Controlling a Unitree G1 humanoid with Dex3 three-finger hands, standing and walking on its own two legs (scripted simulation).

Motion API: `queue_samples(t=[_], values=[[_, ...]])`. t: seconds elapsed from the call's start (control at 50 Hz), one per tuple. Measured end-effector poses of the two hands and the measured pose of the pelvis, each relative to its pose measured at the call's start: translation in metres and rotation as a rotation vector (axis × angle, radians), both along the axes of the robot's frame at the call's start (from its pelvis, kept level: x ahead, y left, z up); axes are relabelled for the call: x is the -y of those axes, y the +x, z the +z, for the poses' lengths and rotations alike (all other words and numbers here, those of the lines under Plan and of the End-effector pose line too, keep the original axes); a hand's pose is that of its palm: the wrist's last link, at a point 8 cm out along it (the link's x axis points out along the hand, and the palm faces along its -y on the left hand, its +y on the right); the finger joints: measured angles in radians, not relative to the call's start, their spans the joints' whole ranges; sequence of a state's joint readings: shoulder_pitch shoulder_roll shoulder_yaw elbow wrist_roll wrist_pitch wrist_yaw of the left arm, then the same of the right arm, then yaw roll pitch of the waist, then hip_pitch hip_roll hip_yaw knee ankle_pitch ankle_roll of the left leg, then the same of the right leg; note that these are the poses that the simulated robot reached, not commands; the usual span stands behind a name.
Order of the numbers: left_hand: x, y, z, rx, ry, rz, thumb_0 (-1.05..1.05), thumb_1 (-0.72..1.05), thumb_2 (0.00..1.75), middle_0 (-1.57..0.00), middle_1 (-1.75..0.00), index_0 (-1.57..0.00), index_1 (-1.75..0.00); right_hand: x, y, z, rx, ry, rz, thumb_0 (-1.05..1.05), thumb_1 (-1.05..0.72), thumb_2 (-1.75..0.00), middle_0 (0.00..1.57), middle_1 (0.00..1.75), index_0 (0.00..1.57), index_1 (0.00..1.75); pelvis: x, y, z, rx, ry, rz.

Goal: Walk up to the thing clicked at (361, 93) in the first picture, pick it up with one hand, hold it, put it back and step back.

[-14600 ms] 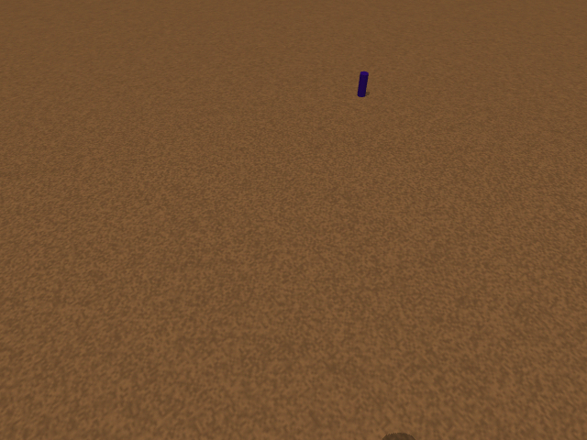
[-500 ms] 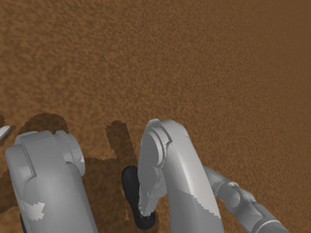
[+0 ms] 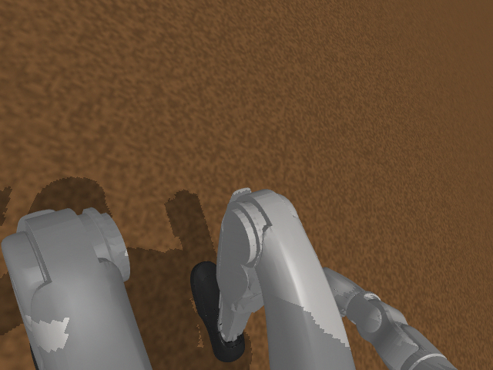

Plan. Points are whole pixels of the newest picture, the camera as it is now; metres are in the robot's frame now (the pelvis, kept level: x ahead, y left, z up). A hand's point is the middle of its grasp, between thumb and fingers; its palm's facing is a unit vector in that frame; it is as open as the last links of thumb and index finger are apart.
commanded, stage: settle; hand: left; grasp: from the side
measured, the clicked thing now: out of the picture +0.37 +0.30 -0.19
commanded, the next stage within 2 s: lift in 1.88 s
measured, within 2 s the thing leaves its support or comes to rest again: neither
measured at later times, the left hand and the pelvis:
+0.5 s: hand out of the picture +0.35 +0.31 -0.08, palm faces +0.34 -0.94 +0.00, open 7.2 cm; pelvis +0.01 -0.01 +0.02, yaw +3 degrees
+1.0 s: hand out of the picture +0.34 +0.30 +0.02, palm faces +0.33 -0.94 -0.06, open 7.2 cm; pelvis +0.02 -0.03 +0.05, yaw +9 degrees
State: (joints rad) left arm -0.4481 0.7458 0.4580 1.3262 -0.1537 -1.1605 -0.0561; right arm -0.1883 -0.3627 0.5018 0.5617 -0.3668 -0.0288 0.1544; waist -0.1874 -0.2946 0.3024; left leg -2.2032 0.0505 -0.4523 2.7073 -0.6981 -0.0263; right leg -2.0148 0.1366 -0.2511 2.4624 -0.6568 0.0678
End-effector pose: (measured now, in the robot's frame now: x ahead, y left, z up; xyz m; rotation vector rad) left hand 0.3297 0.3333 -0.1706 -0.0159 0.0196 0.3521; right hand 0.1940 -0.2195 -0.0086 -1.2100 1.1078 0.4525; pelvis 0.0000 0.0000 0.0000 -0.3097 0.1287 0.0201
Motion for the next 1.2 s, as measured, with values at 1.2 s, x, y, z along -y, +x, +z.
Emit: queue_samples(t=[1.2], values=[[-0.003, -0.024, 0.218, -0.002, 0.065, -0.022, 0.00, -0.03, 1.07, -0.90, -1.03, -0.88, -1.04, 0.028, 0.052, -0.026, 0.134, 0.412, -0.485, 0.00, -0.89, -0.89, 0.21, 0.30, 0.20, 0.29, 0.031, 0.021, 0.069, -0.376, 0.164, 0.109]])
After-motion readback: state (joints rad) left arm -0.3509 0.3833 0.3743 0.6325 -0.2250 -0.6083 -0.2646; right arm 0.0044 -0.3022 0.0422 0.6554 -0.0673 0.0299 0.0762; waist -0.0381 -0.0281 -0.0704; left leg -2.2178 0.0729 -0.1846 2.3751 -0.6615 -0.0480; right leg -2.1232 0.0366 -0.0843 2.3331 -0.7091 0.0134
